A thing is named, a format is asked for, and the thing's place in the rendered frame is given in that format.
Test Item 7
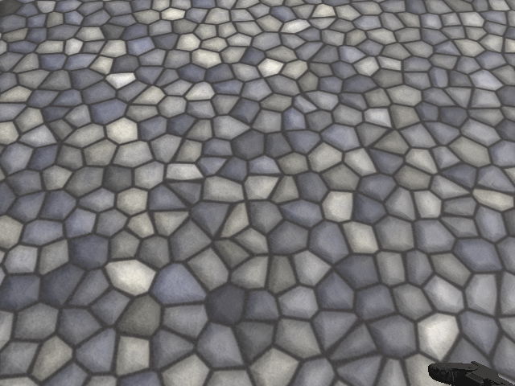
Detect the robot right hand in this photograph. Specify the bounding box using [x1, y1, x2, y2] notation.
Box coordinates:
[428, 361, 515, 386]

